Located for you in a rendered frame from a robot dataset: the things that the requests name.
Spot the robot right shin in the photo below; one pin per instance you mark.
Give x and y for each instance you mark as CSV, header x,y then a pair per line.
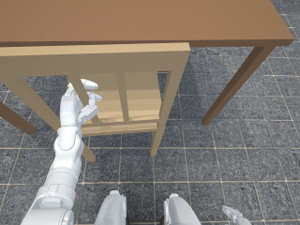
x,y
172,195

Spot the robot left hand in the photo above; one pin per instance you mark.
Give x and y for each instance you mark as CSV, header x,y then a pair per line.
x,y
71,111

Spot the left robot upper arm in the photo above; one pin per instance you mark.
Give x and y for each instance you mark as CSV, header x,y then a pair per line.
x,y
50,216

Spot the robot left forearm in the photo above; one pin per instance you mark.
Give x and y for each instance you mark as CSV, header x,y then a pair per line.
x,y
58,190

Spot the chair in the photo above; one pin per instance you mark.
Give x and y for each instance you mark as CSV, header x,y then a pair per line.
x,y
127,79

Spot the robot right hand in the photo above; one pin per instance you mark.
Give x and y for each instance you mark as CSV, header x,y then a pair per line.
x,y
235,216

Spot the table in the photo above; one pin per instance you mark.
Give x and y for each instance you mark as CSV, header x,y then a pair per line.
x,y
200,23

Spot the robot left thigh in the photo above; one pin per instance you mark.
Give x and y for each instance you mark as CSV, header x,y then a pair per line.
x,y
112,211

